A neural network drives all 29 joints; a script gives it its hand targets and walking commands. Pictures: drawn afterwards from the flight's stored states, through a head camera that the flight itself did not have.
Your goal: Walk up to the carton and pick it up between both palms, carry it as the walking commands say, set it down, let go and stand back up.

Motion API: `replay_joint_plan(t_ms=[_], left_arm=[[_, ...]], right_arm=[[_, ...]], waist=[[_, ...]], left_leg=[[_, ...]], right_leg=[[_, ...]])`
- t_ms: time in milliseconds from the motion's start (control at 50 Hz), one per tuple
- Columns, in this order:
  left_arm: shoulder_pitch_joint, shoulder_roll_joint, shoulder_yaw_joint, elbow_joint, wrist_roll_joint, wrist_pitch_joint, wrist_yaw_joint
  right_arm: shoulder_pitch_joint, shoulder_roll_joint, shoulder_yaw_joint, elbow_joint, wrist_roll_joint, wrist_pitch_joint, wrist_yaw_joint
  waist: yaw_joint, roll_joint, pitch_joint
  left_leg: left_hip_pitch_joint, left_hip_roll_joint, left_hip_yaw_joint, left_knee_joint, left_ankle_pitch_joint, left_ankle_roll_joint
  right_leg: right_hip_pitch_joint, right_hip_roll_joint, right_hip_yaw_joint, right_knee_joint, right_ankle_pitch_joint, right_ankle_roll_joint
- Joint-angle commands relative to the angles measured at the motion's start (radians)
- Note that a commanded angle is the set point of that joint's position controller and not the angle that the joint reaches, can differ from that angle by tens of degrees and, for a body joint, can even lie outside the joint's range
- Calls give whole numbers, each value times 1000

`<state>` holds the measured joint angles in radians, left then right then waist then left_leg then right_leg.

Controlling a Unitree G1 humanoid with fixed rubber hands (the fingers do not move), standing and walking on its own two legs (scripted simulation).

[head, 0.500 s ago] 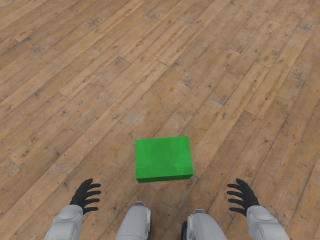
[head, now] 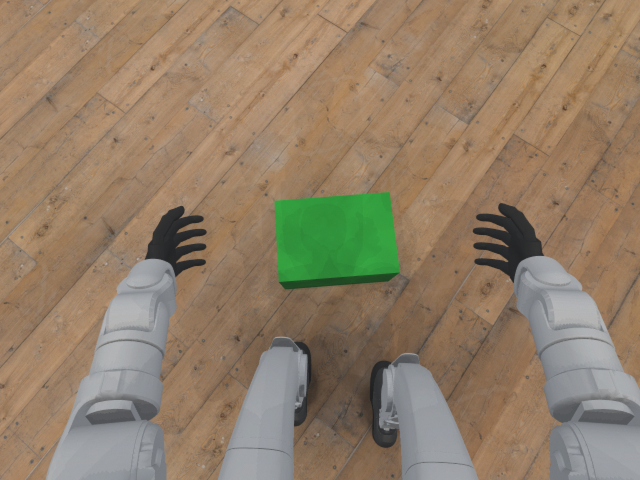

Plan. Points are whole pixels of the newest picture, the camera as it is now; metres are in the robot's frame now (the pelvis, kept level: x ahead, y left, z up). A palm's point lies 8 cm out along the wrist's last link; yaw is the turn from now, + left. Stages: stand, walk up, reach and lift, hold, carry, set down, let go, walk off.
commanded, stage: reach and lift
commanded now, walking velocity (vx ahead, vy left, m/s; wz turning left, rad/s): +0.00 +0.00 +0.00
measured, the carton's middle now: (334, 243) +0.50 +0.03 -0.60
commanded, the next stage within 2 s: none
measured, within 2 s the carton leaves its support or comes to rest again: neither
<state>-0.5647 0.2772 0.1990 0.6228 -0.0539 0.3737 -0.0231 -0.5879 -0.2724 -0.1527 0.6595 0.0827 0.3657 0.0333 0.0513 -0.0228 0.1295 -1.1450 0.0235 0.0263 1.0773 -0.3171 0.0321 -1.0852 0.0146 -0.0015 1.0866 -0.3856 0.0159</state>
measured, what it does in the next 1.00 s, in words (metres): lowers itself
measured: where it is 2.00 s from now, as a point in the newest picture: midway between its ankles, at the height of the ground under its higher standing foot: (339, 408)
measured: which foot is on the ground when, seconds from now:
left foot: down 0.00-1.00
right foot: down 0.00-1.00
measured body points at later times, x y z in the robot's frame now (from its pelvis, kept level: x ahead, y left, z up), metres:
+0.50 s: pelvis +0.01 +0.00 -0.03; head +0.32 +0.02 +0.30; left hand +0.47 +0.28 -0.15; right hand +0.52 -0.20 -0.14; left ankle +0.10 +0.10 -0.64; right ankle +0.07 -0.13 -0.64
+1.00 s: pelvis -0.01 -0.01 -0.12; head +0.32 +0.02 +0.18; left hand +0.48 +0.28 -0.26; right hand +0.53 -0.19 -0.26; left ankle +0.10 +0.10 -0.64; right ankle +0.07 -0.13 -0.64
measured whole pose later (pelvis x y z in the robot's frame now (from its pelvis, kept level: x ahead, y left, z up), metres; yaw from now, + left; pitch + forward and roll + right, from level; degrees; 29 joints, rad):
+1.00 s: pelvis -0.01 -0.01 -0.12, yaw +0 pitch +47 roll -2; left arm -1.10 0.39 0.36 0.87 -0.07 0.17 -0.06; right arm -1.14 -0.37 -0.26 0.88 0.07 0.19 0.02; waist 0.06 -0.03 0.02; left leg -1.91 0.00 -0.02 1.49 -0.39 0.01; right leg -1.85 0.03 -0.01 1.52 -0.48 0.01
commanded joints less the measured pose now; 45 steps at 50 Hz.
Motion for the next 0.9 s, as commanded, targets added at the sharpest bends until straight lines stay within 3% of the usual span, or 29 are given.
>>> replay_joint_plan(t_ms=[0,120,200,340,420,540,680,780,880], left_arm=[[-250,129,30,-83,-19,-63,21],[-399,165,58,-31,-27,-135,26],[-456,186,85,-2,-19,-175,19],[-526,240,138,24,-13,-235,-6],[-586,276,167,0,-21,-246,-27],[-590,269,191,46,-3,-245,-65],[-618,258,219,101,21,-256,-82],[-699,263,218,125,25,-255,-69],[-749,298,199,133,-1,-245,-45]], right_arm=[[-282,-202,-76,-53,1,-72,17],[-461,-230,-95,33,9,-147,30],[-532,-243,-104,63,15,-183,27],[-606,-267,-120,67,6,-228,12],[-666,-267,-117,10,5,-231,3],[-658,-228,-132,30,-23,-219,2],[-687,-204,-166,50,-64,-227,7],[-751,-222,-175,88,-65,-227,6],[-800,-262,-151,95,-31,-218,-6]], waist=[[-6,62,-872],[4,34,-965],[12,32,-1055],[21,21,-1235],[27,14,-1347],[26,17,-1342],[22,10,-1242],[20,14,-1197],[23,14,-1269]], left_leg=[[568,-11,-54,-118,143,-78],[518,-16,-58,-86,172,-74],[500,-25,-53,-57,262,-67],[453,-37,-49,-1,474,-55],[442,-44,-47,13,567,-52],[391,-46,-41,24,617,-53],[229,-50,-34,71,502,-54],[116,-48,-31,164,358,-55],[50,-49,-22,295,296,-54]], right_leg=[[84,44,-15,-143,18,-33],[12,45,-23,-110,43,-22],[8,50,-21,-88,109,-17],[29,59,-2,-43,307,-8],[64,59,4,-31,419,-4],[22,60,-3,-20,470,4],[-96,55,-15,44,366,9],[-252,54,-35,145,211,6],[-345,54,-52,275,147,8]])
